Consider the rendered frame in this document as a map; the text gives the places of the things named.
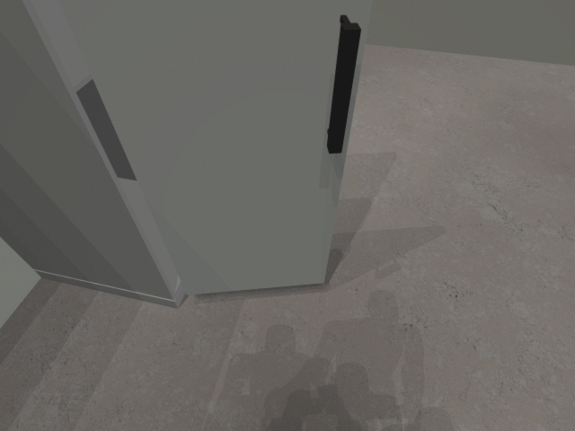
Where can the fridge door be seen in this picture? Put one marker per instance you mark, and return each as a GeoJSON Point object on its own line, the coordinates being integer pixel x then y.
{"type": "Point", "coordinates": [222, 108]}

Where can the handle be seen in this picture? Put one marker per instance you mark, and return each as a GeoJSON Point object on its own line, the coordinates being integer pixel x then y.
{"type": "Point", "coordinates": [344, 74]}

